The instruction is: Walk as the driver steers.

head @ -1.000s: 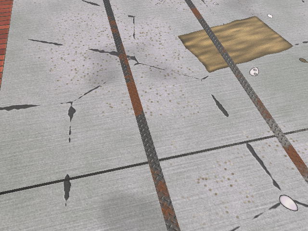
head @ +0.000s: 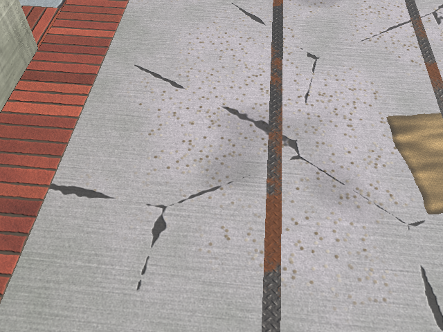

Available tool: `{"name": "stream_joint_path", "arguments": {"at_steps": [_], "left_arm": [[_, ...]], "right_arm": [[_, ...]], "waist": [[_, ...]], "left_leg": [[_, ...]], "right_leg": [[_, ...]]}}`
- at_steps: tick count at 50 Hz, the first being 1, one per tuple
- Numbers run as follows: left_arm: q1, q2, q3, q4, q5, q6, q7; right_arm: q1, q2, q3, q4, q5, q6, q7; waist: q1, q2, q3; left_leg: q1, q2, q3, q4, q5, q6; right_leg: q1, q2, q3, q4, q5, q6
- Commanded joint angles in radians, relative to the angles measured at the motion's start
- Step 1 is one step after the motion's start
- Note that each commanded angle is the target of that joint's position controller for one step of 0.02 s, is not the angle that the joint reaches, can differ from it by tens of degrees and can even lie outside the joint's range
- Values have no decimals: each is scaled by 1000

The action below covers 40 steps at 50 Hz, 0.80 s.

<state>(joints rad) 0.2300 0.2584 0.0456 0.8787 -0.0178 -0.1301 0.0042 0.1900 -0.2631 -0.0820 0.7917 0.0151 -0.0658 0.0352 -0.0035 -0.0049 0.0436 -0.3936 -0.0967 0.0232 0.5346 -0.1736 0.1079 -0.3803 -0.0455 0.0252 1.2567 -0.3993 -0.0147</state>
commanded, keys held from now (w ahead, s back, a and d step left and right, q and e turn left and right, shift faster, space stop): w+q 0.78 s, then w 0.22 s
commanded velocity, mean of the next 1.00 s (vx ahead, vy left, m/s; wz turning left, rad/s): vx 0.50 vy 0.00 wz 0.54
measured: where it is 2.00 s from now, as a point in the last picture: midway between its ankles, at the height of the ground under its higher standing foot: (133, 177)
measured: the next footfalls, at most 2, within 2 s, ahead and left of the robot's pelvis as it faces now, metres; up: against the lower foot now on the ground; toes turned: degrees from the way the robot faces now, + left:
right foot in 0.36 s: +0.40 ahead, -0.11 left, +0.00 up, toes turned +16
left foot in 0.90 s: +0.54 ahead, +0.25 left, +0.00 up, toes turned +33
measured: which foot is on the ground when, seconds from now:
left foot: down 0.00-0.38, up 0.40-0.88, down 0.90-1.00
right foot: up 0.00-0.34, down 0.36-0.92, up 0.94-1.00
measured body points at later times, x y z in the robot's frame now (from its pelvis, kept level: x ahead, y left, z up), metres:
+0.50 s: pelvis +0.28 -0.04 +0.01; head +0.30 -0.03 +0.46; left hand +0.36 +0.26 -0.08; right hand +0.44 -0.28 -0.11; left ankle +0.15 +0.06 -0.63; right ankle +0.36 -0.12 -0.73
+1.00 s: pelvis +0.49 +0.12 +0.00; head +0.52 +0.15 +0.44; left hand +0.38 +0.39 -0.13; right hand +0.78 +0.00 -0.08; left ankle +0.51 +0.22 -0.73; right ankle +0.44 -0.09 -0.63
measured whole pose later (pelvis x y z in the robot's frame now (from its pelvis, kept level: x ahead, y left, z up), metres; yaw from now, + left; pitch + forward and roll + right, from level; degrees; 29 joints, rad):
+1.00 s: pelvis +0.49 +0.12 +0.00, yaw +33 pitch +2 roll -1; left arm 0.29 0.30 0.06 0.85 -0.03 -0.09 -0.01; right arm 0.14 -0.27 -0.06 0.64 0.01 -0.05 0.04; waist 0.03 -0.01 0.05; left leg -0.43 -0.03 0.03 0.59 -0.20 0.07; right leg -0.31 -0.08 -0.02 1.16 -0.45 0.00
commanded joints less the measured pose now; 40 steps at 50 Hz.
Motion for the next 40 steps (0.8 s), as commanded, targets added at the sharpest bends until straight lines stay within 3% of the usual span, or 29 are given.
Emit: {"name": "stream_joint_path", "arguments": {"at_steps": [1,3,5,9,12,14,16,17,18,19,20,21,22,23,24,26,28,31,36,40], "left_arm": [[-12,125,38,-100,19,-12,4],[-14,99,37,-117,31,10,8],[-88,84,32,-149,37,18,14],[-240,55,19,-198,27,13,5],[-308,75,22,-233,13,4,-7],[-315,101,30,-246,11,-6,-17],[-273,125,40,-244,9,-18,-22],[-199,137,50,-225,11,-24,-20],[-87,169,64,-205,24,-28,-14],[81,231,79,-192,34,-25,-5],[143,279,92,-155,40,-11,-13],[106,173,69,-182,20,-6,-15],[67,118,55,-193,16,2,-10],[19,110,47,-197,24,10,-11],[-9,96,42,-188,27,14,-11],[-22,87,39,-175,31,9,-12],[-13,105,47,-159,23,1,-14],[6,141,59,-134,25,2,-10],[34,173,65,-106,18,22,0],[85,205,73,-76,-2,42,0]], "right_arm": [[21,-83,-15,-75,-5,-14,-10],[36,-112,-21,-78,-1,-16,-20],[72,-145,-31,-75,0,-16,-35],[137,-148,-32,-69,9,-2,-48],[175,-150,-32,-59,13,4,-49],[187,-144,-31,-58,15,10,-54],[168,-150,-34,-67,11,16,-59],[147,-139,-30,-77,10,18,-59],[128,-104,-18,-92,5,15,-55],[131,-50,3,-117,-14,11,-52],[286,-17,15,-139,22,3,-50],[275,-128,-3,-105,32,5,-53],[165,-173,-15,-119,22,12,-52],[116,-158,-16,-130,11,17,-52],[86,-142,-18,-142,2,18,-48],[104,-102,-16,-147,16,27,-38],[85,-77,-11,-164,15,37,-36],[31,-68,-7,-188,8,40,-34],[-110,-47,6,-219,8,26,-4],[-200,-47,10,-265,12,26,17]], "waist": [[23,-3,-113],[35,13,-92],[18,28,-67],[-45,81,-53],[-73,102,-50],[-68,106,-54],[-36,135,-62],[6,143,-86],[61,124,-169],[121,-2,-314],[41,-376,-405],[61,-235,-315],[87,-124,-192],[66,-46,-122],[47,-41,-70],[17,-95,-52],[13,-92,-41],[20,-66,-37],[71,-58,-4],[92,-61,35]], "left_leg": [[269,270,-394,-292,232,203],[186,248,-340,-313,309,208],[144,221,-296,-321,334,194],[130,165,-265,-290,217,129],[176,192,-332,-251,145,113],[245,217,-398,-194,114,105],[280,234,-452,-134,138,91],[273,210,-452,-79,183,73],[221,159,-411,63,219,42],[72,83,-309,356,34,0],[-284,-22,-217,636,-431,-53],[-398,68,-241,767,-391,-65],[-420,100,-212,792,-289,-73],[-379,134,-182,772,-216,-80],[-358,161,-178,727,-172,-83],[-292,196,-152,679,-136,-83],[-313,208,-136,640,-104,-92],[-365,219,-136,530,-6,-107],[-319,203,-62,265,194,-96],[-293,182,-9,147,119,-62]], "right_leg": [[-254,-80,64,-70,82,9],[-230,-78,40,-162,116,41],[-244,-59,21,-295,216,67],[-185,8,12,-608,453,68],[-151,37,25,-709,480,59],[-140,44,48,-763,429,42],[-78,49,49,-791,345,15],[22,56,31,-831,345,-7],[214,3,62,-829,353,-47],[489,-179,240,-813,320,-110],[762,-380,711,-909,105,-265],[704,-379,734,-943,-85,-238],[577,-335,565,-954,-51,-192],[445,-292,442,-976,75,-171],[356,-254,358,-1000,168,-166],[266,-207,227,-1051,251,-157],[251,-208,148,-1083,331,-175],[289,-222,60,-1097,444,-186],[333,-201,-97,-1093,479,-146],[412,-241,-139,-1067,514,-129]]}}
Keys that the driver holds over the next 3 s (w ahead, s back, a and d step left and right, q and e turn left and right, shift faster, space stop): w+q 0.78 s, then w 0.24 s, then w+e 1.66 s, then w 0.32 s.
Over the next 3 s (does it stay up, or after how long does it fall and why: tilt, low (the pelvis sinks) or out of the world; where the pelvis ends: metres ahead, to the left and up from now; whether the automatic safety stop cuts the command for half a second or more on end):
stays up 1.57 0.27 -0.01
